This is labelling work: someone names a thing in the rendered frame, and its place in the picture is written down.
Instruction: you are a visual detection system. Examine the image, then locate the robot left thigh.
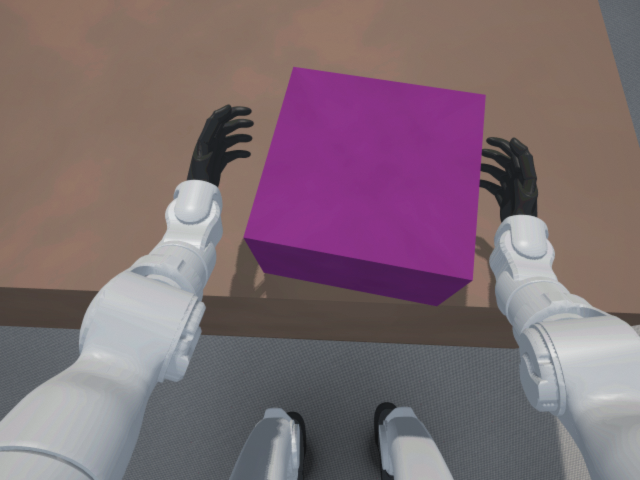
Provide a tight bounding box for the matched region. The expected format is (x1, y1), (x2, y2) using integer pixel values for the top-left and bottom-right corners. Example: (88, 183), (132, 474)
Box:
(229, 417), (300, 480)

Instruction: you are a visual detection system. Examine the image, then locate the left robot hand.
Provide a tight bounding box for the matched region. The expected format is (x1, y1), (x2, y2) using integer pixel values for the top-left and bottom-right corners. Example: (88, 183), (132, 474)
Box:
(187, 104), (254, 187)

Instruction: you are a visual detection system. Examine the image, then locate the carton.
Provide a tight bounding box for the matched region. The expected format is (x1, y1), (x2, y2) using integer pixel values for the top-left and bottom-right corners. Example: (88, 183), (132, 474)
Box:
(243, 67), (486, 306)

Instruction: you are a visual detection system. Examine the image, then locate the pedestal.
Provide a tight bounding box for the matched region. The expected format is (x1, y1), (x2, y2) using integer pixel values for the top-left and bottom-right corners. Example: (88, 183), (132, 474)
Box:
(0, 0), (640, 349)

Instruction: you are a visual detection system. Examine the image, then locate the right robot upper arm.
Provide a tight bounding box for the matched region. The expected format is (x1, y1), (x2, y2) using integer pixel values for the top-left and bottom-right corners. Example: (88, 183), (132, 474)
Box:
(519, 315), (640, 480)

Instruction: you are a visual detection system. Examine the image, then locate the right robot hand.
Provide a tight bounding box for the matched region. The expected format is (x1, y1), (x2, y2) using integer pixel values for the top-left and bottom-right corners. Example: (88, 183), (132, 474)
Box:
(479, 137), (538, 223)

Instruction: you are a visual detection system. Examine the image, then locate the left robot upper arm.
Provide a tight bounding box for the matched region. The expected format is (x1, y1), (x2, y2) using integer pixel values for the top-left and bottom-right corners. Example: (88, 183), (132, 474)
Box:
(0, 271), (206, 480)

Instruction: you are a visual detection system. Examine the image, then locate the robot right foot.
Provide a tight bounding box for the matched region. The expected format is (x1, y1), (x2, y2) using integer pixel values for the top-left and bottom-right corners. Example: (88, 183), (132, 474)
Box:
(374, 402), (397, 480)

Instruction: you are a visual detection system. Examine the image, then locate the robot left forearm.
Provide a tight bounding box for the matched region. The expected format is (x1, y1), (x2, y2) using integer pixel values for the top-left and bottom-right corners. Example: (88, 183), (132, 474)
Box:
(79, 180), (223, 354)

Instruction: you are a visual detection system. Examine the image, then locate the robot right forearm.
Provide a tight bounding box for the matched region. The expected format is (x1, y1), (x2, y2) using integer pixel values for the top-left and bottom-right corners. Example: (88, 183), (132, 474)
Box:
(489, 215), (640, 345)

